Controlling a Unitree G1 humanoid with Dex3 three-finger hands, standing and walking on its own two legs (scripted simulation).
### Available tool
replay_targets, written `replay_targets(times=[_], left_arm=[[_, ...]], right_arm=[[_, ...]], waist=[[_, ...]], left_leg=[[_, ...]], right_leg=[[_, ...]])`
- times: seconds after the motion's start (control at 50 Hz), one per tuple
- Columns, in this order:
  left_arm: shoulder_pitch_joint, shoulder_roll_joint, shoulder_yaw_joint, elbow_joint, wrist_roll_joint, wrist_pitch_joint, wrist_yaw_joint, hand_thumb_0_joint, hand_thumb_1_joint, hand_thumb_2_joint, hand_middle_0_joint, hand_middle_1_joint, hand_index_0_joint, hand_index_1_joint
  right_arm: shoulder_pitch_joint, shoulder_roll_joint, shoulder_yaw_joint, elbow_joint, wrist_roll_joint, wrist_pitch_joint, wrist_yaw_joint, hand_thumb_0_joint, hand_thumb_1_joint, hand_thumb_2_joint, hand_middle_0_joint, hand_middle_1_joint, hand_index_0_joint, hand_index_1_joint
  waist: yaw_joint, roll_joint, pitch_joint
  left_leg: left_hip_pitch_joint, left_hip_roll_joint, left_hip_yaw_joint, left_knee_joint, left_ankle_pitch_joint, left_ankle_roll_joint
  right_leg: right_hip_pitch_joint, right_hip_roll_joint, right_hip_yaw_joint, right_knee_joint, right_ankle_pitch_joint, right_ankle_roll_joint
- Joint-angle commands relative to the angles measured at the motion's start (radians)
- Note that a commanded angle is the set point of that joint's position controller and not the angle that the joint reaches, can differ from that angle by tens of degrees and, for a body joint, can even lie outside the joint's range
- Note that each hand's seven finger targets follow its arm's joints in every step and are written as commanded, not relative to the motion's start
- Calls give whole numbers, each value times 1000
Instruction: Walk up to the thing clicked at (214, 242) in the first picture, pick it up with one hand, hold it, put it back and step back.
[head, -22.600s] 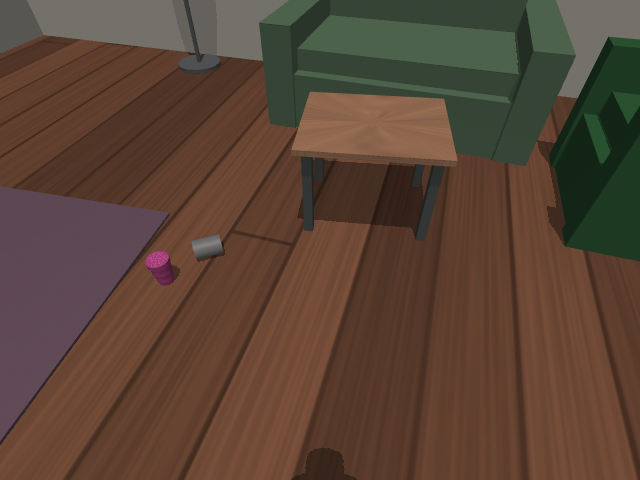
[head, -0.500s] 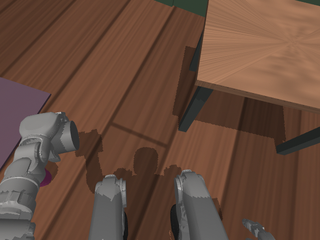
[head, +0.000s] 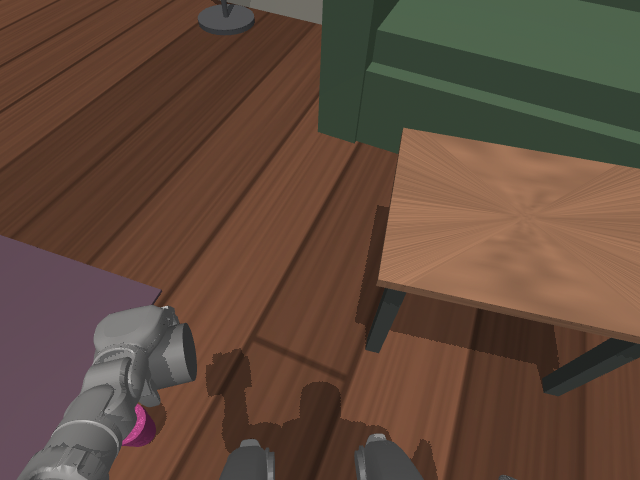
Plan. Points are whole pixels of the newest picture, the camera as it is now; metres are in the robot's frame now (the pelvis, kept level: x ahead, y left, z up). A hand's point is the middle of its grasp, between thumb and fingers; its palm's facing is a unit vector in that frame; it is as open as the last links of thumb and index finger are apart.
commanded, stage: lift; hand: left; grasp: from above
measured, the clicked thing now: (149, 360) +0.34 +0.24 -0.11
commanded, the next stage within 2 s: hold in 0.52 s
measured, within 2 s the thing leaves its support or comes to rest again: neither
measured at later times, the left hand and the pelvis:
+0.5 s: hand (148, 315) +0.36 +0.21 +0.00, palm faces -0.45 -0.13 -0.88, open 11.2 cm; pelvis +0.04 -0.01 +0.08, yaw +0 degrees
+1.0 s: hand (135, 292) +0.37 +0.22 +0.04, palm faces -0.44 -0.10 -0.89, open 11.2 cm; pelvis +0.06 +0.00 +0.11, yaw +0 degrees
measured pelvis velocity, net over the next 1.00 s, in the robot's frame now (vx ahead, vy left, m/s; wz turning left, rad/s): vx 0.06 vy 0.00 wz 0.00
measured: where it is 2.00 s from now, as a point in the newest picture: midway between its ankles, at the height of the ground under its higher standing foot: outside the picture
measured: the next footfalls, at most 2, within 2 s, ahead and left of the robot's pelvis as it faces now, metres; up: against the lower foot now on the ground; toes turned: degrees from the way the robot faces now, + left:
none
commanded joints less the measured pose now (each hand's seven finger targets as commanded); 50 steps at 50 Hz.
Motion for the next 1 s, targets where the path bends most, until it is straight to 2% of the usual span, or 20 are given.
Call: replay_targets(times=[0.0, 0.02, 0.06, 0.12, 0.14, 0.2, 0.34, 0.44, 0.48, 0.5, 0.52, 0.58, 0.62, 0.68, 0.7, 0.74, 0.76, 0.82, 0.98], left_arm=[[-328, 183, 65, -172, 17, -14, 76, 0, 696, 775, -1091, -582, -1073, -602], [-369, 189, 62, -195, 21, -16, 82, 0, 716, 786, -1103, -594, -1086, -613], [-370, 206, 76, -170, 24, -12, 95, 0, 710, 769, -1101, -577, -1084, -597], [-358, 191, 68, -166, 20, -6, 108, 0, 711, 832, -1114, -593, -1088, -621], [-329, 177, 60, -149, 19, -1, 108, 0, 697, 817, -1105, -593, -1082, -619], [-339, 176, 62, -123, 17, 12, 108, 0, 718, 830, -1123, -586, -1097, -614], [-325, 129, 33, -103, -7, 25, 90, 0, 723, 874, -1146, -582, -1109, -622], [-322, 134, 40, -103, 8, 22, 90, 0, 738, 839, -1134, -601, -1109, -628], [-347, 137, 39, -122, 13, 19, 91, 0, 725, 866, -1120, -623, -1095, -650], [-339, 153, 48, -133, 17, 18, 92, 0, 725, 875, -1122, -625, -1096, -653], [-339, 138, 39, -140, 17, 18, 95, 0, 730, 891, -1131, -630, -1103, -660], [-339, 120, 34, -142, 21, 20, 98, 0, 737, 904, -1137, -623, -1107, -655], [-345, 140, 38, -150, 24, 19, 95, 0, 746, 852, -1134, -603, -1111, -629], [-341, 136, 26, -126, 34, 22, 81, 0, 745, 855, -1138, -611, -1116, -636], [-369, 131, 26, -141, 29, 21, 77, 0, 734, 872, -1129, -618, -1105, -644], [-339, 113, 17, -119, 23, 22, 67, 0, 741, 871, -1134, -611, -1110, -638], [-359, 124, 24, -149, 16, 18, 65, 0, 748, 886, -1134, -626, -1112, -651], [-327, 109, 14, -129, 17, 17, 49, 0, 731, 890, -1127, -621, -1101, -649], [-342, 142, 29, -189, 29, 7, 27, 0, 748, 866, -1131, -621, -1109, -645]], right_arm=[[33, -147, -57, -67, -4, -47, -17, 0, -886, -898, 201, 300, 200, 300], [40, -150, -58, -63, -6, -51, -18, 0, -885, -898, 201, 300, 200, 300], [50, -155, -60, -52, -8, -53, -18, 0, -885, -898, 201, 300, 200, 300], [57, -150, -59, -49, -10, -55, -16, 0, -886, -898, 201, 300, 200, 300], [56, -147, -56, -48, -10, -55, -14, 0, -888, -899, 201, 300, 200, 300], [65, -154, -61, -47, -11, -52, -9, 0, -884, -897, 201, 300, 200, 300], [61, -147, -66, -54, -9, -46, -1, 0, -884, -896, 201, 300, 200, 300], [66, -152, -71, -57, -7, -41, 4, 0, -881, -894, 201, 300, 200, 300], [62, -153, -72, -59, -7, -38, 5, 0, -881, -894, 201, 300, 200, 300], [60, -156, -72, -60, -7, -37, 5, 0, -880, -894, 201, 300, 200, 300], [51, -152, -72, -60, -6, -35, 4, 0, -882, -895, 201, 300, 200, 300], [52, -154, -74, -57, -5, -33, 6, 0, -877, -894, 201, 300, 200, 300], [46, -162, -80, -61, -4, -29, 6, 0, -877, -892, 201, 300, 200, 300], [35, -163, -81, -64, -3, -25, 9, 0, -882, -894, 200, 300, 200, 300], [38, -162, -81, -67, -2, -25, 10, 0, -882, -894, 200, 300, 200, 300], [35, -162, -83, -67, -3, -25, 15, 0, -878, -893, 201, 300, 200, 300], [29, -164, -85, -72, -2, -25, 15, 0, -880, -893, 200, 300, 200, 300], [21, -162, -84, -80, -3, -24, 18, 0, -880, -894, 200, 300, 200, 300], [12, -166, -86, -101, 0, -11, 23, 0, -879, -894, 200, 300, 200, 300]], waist=[[-4, 67, -314], [-5, 84, -315], [-2, 77, -303], [2, 60, -299], [5, 47, -274], [7, 30, -285], [16, 4, -239], [19, 7, -237], [15, 8, -249], [23, 5, -250], [23, 12, -247], [15, 15, -224], [21, 34, -234], [24, 3, -204], [21, 13, -204], [28, 2, -203], [34, 13, -214], [32, 1, -185], [47, -6, -193]], left_leg=[[378, -29, 3, -309, 116, 10], [402, -27, 3, -330, 125, 9], [445, -25, 4, -364, 154, 7], [499, -32, 16, -402, 213, 8], [498, -35, 19, -413, 223, 9], [548, -37, 26, -445, 277, 9], [616, -47, 42, -525, 336, 12], [680, -48, 48, -572, 395, 10], [706, -49, 49, -580, 429, 10], [721, -50, 51, -593, 437, 10], [725, -52, 55, -597, 443, 11], [760, -50, 50, -629, 450, 5], [811, -46, 49, -644, 479, 0], [801, -48, 50, -661, 485, 6], [806, -50, 52, -669, 479, 4], [830, -46, 51, -676, 507, 5], [840, -47, 50, -681, 515, 3], [838, -48, 53, -693, 526, 4], [876, -47, 54, -725, 557, 7]], right_leg=[[251, 29, 8, -274, 115, -37], [264, 29, 7, -289, 126, -36], [298, 27, 5, -320, 150, -36], [371, 25, 11, -375, 202, -33], [388, 23, 16, -391, 213, -31], [444, 20, 18, -429, 270, -28], [569, 12, 31, -531, 338, -14], [619, 10, 33, -569, 394, -15], [643, 9, 37, -584, 430, -11], [666, 8, 35, -593, 434, -10], [676, 6, 39, -601, 450, -8], [672, 9, 35, -618, 441, -14], [669, 11, 26, -628, 447, -18], [698, 11, 28, -647, 464, -14], [703, 10, 31, -653, 458, -15], [711, 13, 27, -657, 473, -17], [721, 14, 30, -662, 480, -17], [738, 13, 29, -672, 495, -17], [783, 14, 30, -698, 522, -18]])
